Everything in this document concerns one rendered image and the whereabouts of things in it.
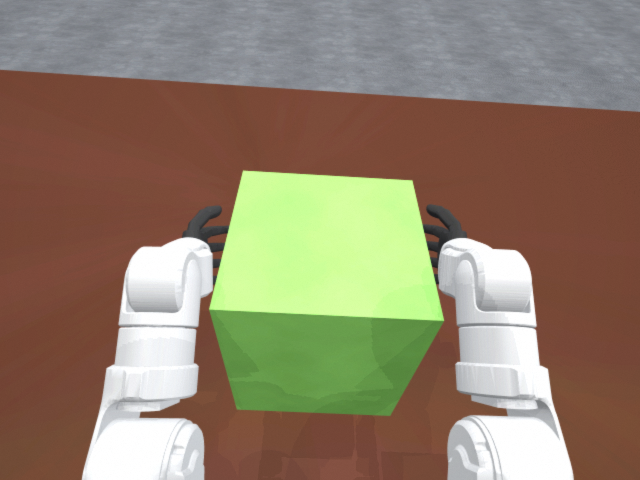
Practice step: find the left robot forearm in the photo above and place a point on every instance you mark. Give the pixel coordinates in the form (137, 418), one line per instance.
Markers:
(154, 363)

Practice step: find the carton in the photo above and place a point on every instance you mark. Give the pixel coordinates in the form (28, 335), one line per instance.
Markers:
(325, 299)

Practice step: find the robot right hand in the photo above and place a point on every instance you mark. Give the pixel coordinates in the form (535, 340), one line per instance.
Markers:
(453, 231)

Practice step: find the left robot upper arm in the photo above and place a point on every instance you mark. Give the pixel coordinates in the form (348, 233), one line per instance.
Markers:
(148, 449)

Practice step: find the right robot forearm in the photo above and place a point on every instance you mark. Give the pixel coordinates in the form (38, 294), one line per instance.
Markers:
(499, 360)

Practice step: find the robot left hand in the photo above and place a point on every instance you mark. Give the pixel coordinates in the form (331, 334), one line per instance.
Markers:
(195, 230)

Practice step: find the right robot upper arm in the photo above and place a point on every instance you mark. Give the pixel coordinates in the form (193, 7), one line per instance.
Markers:
(505, 448)

